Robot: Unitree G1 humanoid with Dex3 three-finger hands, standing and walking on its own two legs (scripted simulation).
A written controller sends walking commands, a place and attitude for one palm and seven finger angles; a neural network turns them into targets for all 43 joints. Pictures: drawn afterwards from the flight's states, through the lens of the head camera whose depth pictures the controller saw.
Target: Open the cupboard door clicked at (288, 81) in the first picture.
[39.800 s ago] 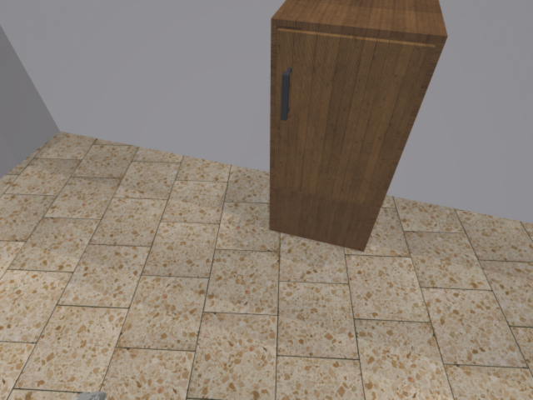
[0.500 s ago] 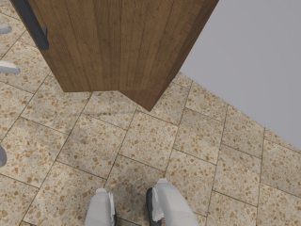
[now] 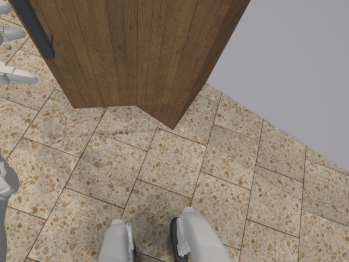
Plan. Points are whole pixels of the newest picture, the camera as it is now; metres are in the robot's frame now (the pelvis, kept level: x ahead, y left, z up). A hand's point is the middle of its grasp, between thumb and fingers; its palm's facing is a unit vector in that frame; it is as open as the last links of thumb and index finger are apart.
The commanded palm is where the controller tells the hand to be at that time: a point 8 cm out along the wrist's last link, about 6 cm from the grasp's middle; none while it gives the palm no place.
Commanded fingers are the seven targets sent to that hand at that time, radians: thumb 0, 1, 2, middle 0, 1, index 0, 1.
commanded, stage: slide the fingers in behind the handle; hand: left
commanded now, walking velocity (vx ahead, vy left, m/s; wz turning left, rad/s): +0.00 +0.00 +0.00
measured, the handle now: (36, 20) +0.59 +0.22 +0.08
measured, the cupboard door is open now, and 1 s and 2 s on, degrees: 40 40 40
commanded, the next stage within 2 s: close the thumb around the handle in 1.24 s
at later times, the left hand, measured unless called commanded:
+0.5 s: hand (29, 47) +0.54 +0.23 +0.07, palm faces +0.01 -1.00 -0.03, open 14.0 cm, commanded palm +0.52 +0.26 +0.07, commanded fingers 0.00 -0.50 0.30 -0.30 -1.20 -0.30 -1.20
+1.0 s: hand (41, 48) +0.54 +0.21 +0.07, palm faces +0.02 -1.00 -0.02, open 14.0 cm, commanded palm +0.52 +0.24 +0.07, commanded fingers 0.00 -0.50 0.30 -0.30 -1.20 -0.30 -1.20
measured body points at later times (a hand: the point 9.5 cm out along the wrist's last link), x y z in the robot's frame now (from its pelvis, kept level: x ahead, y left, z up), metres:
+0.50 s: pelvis +0.01 +0.00 +0.00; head +0.17 +0.03 +0.42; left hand +0.53 +0.28 +0.07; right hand +0.00 -0.27 -0.10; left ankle +0.00 +0.09 -0.64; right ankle +0.04 -0.14 -0.64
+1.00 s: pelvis +0.00 -0.01 +0.00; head +0.17 +0.02 +0.42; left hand +0.53 +0.26 +0.07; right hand +0.00 -0.27 -0.10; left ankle +0.00 +0.09 -0.64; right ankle +0.04 -0.14 -0.64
